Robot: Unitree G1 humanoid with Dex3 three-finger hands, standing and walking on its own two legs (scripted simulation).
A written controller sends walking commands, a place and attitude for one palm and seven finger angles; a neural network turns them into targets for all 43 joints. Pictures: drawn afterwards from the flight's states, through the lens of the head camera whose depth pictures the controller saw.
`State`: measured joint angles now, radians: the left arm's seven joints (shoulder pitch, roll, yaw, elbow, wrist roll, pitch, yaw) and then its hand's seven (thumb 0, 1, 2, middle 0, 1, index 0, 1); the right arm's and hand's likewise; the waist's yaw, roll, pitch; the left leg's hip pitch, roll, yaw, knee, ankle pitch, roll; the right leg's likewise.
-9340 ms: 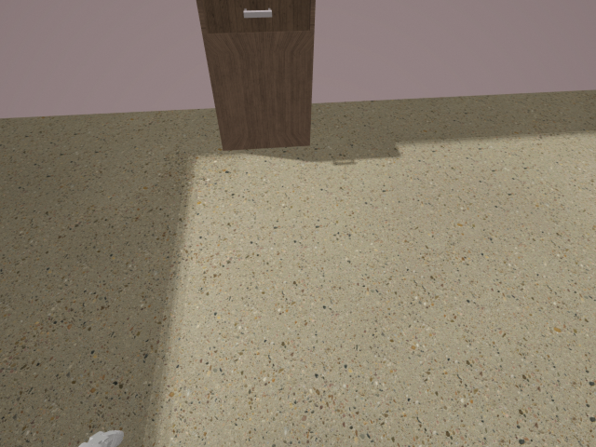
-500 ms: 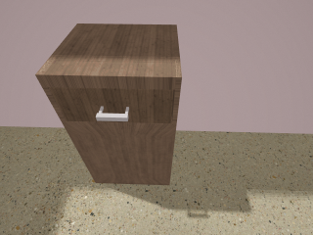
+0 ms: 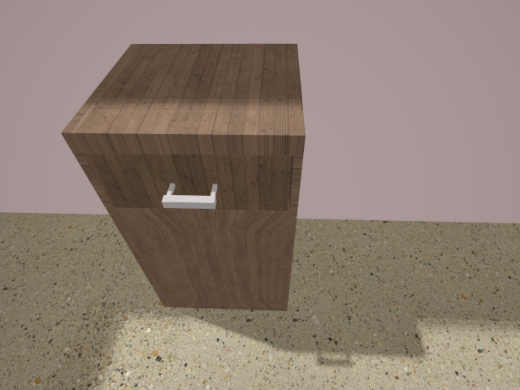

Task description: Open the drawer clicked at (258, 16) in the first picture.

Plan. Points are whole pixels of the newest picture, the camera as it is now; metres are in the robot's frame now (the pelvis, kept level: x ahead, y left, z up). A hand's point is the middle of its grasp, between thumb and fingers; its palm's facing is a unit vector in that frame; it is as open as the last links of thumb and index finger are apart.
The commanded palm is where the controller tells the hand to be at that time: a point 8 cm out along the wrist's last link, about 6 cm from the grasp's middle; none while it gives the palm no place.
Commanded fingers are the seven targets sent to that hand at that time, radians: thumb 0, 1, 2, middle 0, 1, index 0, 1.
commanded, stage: raise the hand with hooked fingers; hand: left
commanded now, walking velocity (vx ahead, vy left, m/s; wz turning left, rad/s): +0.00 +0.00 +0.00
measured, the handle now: (191, 195) +0.53 +0.20 -0.05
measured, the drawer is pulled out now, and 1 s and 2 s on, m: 0.00 0.00 0.00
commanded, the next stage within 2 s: move the hooked fingers above the handle in 1.90 s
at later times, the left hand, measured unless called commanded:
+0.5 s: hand (145, 388) +0.15 +0.19 -0.08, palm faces -0.10 -0.15 -0.98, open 9.0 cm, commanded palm +0.16 +0.22 -0.01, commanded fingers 0.00 0.29 0.64 -0.24 -0.69 -0.24 -0.69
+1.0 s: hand (127, 302) +0.25 +0.23 +0.00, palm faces +0.02 -0.10 -1.00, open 12.0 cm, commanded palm +0.23 +0.23 +0.06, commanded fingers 0.00 -0.29 0.39 -0.28 -1.07 -0.28 -1.07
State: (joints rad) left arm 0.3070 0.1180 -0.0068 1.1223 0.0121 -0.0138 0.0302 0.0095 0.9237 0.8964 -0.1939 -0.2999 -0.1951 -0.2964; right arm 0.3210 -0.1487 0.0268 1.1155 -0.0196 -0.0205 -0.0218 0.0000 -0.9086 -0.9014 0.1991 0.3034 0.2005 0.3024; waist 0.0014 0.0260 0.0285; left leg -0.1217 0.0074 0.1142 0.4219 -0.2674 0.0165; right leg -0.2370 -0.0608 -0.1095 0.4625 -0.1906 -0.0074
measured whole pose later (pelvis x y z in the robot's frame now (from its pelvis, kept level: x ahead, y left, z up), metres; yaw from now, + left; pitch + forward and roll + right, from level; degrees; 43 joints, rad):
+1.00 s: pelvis +0.02 -0.01 -0.02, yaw +0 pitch +7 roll +1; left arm 0.31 0.39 -0.02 -0.04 1.02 -0.04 0.35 0.00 -0.07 0.48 -0.29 -0.92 -0.29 -0.92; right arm 0.19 -0.26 -0.03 0.61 -0.06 0.09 0.01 0.01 -0.90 -0.90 0.20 0.30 0.20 0.30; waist 0.06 0.04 -0.05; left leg -0.40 0.01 0.09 0.67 -0.40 0.01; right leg -0.51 -0.01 -0.02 0.70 -0.32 -0.03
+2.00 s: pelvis +0.01 +0.00 +0.00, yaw +1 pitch +3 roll +1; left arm -0.07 0.46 -0.05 0.11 0.95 -0.04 0.13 0.00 -0.49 0.30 -0.31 -1.20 -0.32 -1.20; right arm 0.16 -0.26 -0.02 0.63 0.00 0.11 -0.01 0.01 -0.91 -0.90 0.20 0.30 0.20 0.30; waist 0.07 0.06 0.00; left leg -0.23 -0.01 0.07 0.46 -0.29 0.02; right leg -0.34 -0.02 -0.04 0.49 -0.21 -0.01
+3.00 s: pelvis +0.01 -0.01 -0.01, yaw +1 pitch +10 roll +1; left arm -0.51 0.41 -0.10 0.68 1.05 -0.10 0.22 0.00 -0.49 0.30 -0.31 -1.20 -0.31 -1.20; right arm 0.26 -0.26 -0.06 0.66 0.01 0.11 -0.02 0.00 -0.91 -0.90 0.20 0.30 0.20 0.30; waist 0.00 0.03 -0.07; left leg -0.43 0.00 0.07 0.59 -0.33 0.02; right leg -0.53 -0.01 -0.03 0.61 -0.25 -0.02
